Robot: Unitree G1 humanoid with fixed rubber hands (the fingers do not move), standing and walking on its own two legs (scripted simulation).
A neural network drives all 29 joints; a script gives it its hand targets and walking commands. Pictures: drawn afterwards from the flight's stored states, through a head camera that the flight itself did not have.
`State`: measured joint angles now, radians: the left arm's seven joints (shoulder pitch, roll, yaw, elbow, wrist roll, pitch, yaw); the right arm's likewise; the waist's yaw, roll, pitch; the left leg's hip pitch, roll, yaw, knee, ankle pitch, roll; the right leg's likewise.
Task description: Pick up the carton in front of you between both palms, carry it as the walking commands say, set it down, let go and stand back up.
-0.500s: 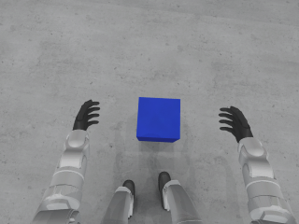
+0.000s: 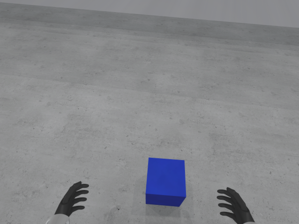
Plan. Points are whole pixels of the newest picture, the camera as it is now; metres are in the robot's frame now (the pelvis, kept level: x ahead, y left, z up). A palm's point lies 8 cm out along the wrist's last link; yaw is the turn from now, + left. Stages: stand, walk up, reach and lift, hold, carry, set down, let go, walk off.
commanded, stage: let go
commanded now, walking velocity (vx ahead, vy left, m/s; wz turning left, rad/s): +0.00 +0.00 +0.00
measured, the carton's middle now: (164, 182) +0.42 -0.08 -0.65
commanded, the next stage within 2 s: stand in 0.40 s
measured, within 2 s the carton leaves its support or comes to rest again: neither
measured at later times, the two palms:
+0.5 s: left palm (70, 213) +0.17 +0.22 -0.08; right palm (253, 215) +0.17 -0.26 -0.07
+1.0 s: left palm out of the picture +0.14 +0.27 -0.08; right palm (267, 222) +0.16 -0.31 -0.09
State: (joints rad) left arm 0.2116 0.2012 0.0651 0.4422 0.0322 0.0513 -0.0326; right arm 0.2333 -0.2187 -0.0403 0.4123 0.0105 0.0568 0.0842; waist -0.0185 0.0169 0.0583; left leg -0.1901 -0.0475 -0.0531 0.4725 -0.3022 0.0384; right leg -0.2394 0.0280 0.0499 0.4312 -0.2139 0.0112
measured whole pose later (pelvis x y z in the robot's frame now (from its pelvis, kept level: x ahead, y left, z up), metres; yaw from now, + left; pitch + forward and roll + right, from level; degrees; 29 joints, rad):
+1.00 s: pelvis +0.03 -0.03 +0.00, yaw +2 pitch +0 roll +0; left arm 0.16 0.32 0.05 0.80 0.04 -0.01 0.03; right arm 0.21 -0.34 -0.04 0.73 -0.04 0.01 -0.03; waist 0.00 0.03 0.00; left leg -0.12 -0.03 -0.09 0.47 -0.34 0.00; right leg -0.19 0.04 0.01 0.49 -0.29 -0.03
